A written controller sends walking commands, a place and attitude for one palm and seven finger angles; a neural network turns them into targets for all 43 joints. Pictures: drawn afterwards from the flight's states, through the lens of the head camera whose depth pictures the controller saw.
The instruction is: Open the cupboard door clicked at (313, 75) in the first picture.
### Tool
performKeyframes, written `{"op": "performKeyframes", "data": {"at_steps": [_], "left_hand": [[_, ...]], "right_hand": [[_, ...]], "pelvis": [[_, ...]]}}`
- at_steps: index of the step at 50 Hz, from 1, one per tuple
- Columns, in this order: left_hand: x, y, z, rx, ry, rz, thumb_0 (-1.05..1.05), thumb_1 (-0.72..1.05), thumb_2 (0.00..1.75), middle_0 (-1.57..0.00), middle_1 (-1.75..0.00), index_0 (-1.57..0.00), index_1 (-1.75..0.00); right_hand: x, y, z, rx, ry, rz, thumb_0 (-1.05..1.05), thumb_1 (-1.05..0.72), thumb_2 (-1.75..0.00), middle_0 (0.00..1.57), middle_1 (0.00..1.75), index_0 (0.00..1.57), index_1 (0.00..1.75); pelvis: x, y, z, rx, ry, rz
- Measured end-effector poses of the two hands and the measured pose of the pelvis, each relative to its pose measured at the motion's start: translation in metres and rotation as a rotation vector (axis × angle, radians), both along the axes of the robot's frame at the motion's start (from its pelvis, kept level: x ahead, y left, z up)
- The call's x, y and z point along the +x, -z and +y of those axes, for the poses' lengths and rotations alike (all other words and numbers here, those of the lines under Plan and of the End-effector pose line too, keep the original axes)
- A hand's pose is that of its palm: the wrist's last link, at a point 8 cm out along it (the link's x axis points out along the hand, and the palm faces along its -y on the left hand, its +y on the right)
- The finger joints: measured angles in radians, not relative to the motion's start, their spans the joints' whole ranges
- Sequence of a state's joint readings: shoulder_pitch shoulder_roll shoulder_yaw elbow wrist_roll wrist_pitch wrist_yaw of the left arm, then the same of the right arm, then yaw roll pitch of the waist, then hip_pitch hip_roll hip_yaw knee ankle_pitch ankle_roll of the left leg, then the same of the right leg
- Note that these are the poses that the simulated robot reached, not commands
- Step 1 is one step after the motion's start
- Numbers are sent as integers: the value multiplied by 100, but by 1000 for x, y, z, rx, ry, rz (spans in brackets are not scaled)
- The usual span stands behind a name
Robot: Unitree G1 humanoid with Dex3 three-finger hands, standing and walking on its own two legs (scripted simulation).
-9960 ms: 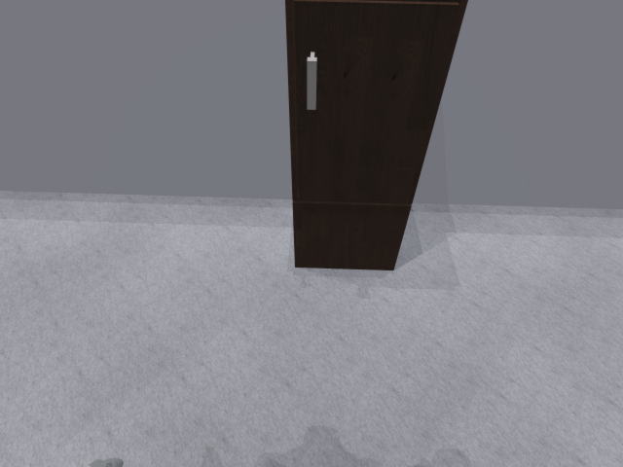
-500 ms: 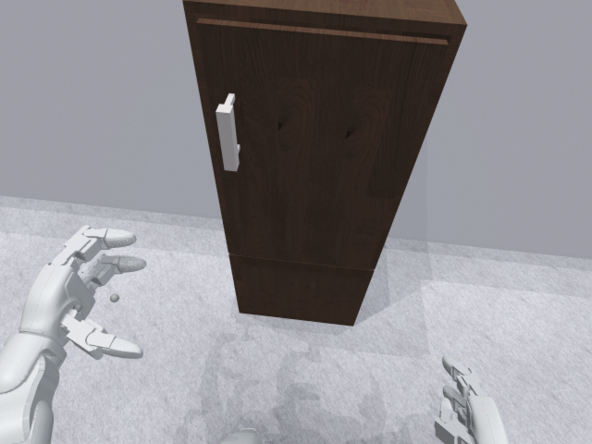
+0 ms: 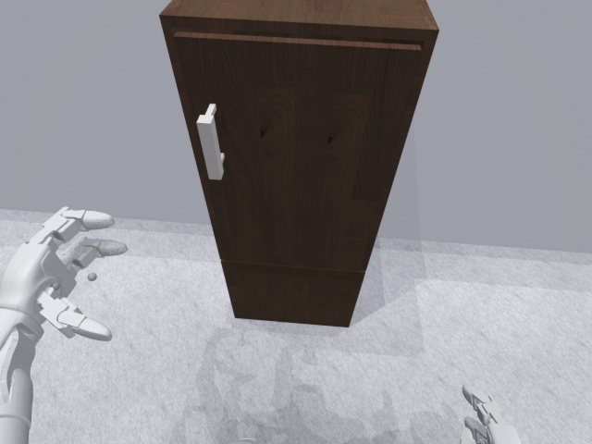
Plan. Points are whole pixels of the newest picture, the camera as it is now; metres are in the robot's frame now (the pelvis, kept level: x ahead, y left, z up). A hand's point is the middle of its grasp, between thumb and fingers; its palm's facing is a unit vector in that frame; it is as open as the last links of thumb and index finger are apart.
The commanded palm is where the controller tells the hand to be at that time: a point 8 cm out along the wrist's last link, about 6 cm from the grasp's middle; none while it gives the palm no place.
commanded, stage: raise the hand with hooked fingers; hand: left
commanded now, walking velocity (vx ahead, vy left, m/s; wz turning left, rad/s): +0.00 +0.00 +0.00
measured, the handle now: (214, 142) +0.59 +0.19 +0.08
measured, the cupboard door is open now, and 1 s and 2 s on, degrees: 0 0 0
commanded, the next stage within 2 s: move the hooked fingers beside the handle in 0.28 s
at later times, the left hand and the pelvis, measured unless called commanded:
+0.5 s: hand (104, 273) +0.29 +0.26 +0.09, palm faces -0.01 -1.00 -0.02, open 14.0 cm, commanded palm +0.28 +0.31 +0.10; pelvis +0.00 -0.01 +0.00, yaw +0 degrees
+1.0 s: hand (130, 221) +0.38 +0.26 +0.09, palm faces -0.03 -1.00 +0.00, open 14.0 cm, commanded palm +0.37 +0.31 +0.09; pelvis +0.01 +0.00 -0.01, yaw -1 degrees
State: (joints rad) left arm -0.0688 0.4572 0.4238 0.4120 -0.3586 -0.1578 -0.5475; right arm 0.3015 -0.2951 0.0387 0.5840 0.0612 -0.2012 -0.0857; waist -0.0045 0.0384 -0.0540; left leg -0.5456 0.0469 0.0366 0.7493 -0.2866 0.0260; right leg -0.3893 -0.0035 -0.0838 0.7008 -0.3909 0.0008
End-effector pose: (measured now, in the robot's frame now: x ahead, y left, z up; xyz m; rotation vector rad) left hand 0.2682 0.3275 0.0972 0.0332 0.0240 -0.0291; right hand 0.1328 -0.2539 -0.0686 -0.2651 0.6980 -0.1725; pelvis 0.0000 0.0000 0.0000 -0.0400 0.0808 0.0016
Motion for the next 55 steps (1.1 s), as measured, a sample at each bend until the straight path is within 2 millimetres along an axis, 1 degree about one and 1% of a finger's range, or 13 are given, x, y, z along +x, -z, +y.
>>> {"op": "performKeyframes", "data": {"at_steps": [8, 15, 23, 26, 30, 35, 39, 50, 55], "left_hand": [[-2, 3, -9, 4, -20, -15, -1, -50, 30, -31, -120, -30, -120], [-2, -1, -11, 2, -18, -17, -1, -50, 30, -31, -120, -30, -120], [1, 1, -13, -6, -16, -13, -1, -50, 30, -31, -120, -30, -120], [9, 4, -13, -16, -19, -11, -1, -50, 30, -31, -120, -30, -120], [26, 5, -12, -20, -18, -8, -1, -50, 30, -31, -120, -30, -120], [50, 1, -19, -19, 11, -22, -1, -50, 30, -30, -120, -30, -120], [67, 3, -20, -28, 14, -7, -1, -50, 30, -31, -120, -30, -120], [97, 9, -11, -29, -4, -2, -1, -50, 30, -30, -120, -30, -120], [112, 7, -16, -28, 19, -17, -1, -50, 30, -30, -120, -30, -120]], "right_hand": [[1, 1, -5, 6, 7, -1, 1, -91, -90, 21, 30, 20, 30], [7, 3, -2, 23, -2, -12, 1, -91, -90, 21, 30, 20, 30], [12, 4, -2, 24, -11, -21, 1, -91, -90, 21, 30, 20, 30], [12, 6, -2, 13, -16, -7, 1, -91, -90, 21, 30, 20, 30], [8, 9, -4, 1, -9, 22, 1, -91, -90, 21, 30, 20, 30], [-2, 12, -6, -2, 15, 59, 1, -91, -90, 21, 30, 20, 30], [-12, 15, -7, 0, 39, 97, 1, -91, -90, 21, 30, 20, 30], [-42, 26, -11, -12, 89, 229, 1, -91, -90, 21, 30, 20, 30], [-50, 30, -11, -17, 104, 273, 1, -91, -90, 21, 30, 20, 30]], "pelvis": [[0, 0, -6, 4, 2, -2], [1, 0, -9, 6, 1, -3], [1, 1, -10, 6, -2, 1], [-1, 2, -10, 5, -7, 5], [-2, 4, -10, 3, -9, 13], [0, 4, -8, 3, -2, 27], [2, 4, -6, 5, 7, 40], [6, 8, -1, 0, 16, 76], [7, 9, 2, -3, 16, 91]]}}
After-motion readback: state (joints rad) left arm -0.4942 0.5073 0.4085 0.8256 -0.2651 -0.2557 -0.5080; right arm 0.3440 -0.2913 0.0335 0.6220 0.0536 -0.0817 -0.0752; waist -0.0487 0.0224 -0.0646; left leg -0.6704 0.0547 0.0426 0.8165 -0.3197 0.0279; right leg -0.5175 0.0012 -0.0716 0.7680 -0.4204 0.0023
